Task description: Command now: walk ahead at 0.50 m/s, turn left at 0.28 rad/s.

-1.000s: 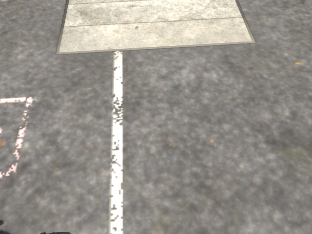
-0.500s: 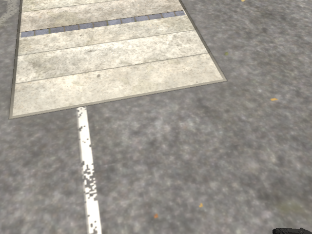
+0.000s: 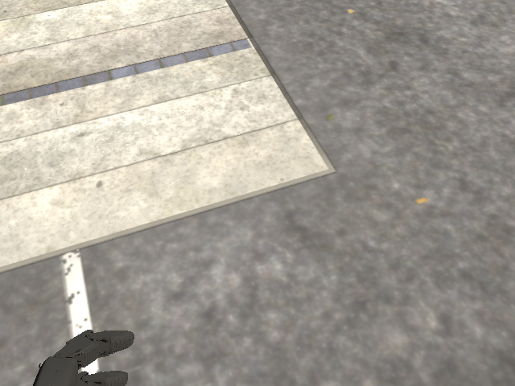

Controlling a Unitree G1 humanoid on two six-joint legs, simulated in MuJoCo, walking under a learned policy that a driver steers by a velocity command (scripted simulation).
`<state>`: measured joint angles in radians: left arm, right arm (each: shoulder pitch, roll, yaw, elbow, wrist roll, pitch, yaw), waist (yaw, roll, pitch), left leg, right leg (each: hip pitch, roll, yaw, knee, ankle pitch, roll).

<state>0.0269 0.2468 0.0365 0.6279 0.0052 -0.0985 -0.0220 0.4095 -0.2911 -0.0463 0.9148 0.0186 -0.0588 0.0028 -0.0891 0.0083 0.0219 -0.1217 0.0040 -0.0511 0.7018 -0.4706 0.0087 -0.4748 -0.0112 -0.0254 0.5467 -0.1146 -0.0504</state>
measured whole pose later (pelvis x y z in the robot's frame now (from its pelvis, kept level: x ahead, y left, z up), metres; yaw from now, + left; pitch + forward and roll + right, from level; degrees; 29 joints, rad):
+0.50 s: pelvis +0.26 +0.05 -0.01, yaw +16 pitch +2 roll -2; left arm 0.33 0.29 0.08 0.86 -0.02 -0.04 0.02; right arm 0.07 -0.27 -0.06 0.68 0.02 -0.03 0.06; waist 0.04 0.02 0.04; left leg -0.52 0.01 0.06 0.61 -0.14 0.11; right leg 0.05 -0.09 -0.29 0.51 -0.48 0.05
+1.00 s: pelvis +0.54 +0.12 +0.00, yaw +30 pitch +2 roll +0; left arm 0.06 0.27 0.04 0.70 0.01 -0.12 -0.03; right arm 0.37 -0.30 -0.08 0.77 0.01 -0.04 -0.01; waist -0.07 0.01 0.00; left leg -0.08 -0.07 -0.17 0.60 -0.46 0.05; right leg -0.47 0.02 -0.01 0.51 -0.09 -0.03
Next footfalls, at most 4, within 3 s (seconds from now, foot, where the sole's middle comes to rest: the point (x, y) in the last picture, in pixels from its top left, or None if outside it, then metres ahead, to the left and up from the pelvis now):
0.50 left None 0.38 0.17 -0.76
0.98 right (215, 290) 0.73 0.10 -0.76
1.50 left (91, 261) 0.85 0.45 -0.76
2.00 right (151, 168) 1.20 0.30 -0.76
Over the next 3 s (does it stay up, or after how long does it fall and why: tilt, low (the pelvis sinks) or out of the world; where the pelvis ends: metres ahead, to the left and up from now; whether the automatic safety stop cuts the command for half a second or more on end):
stays up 1.58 0.40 0.00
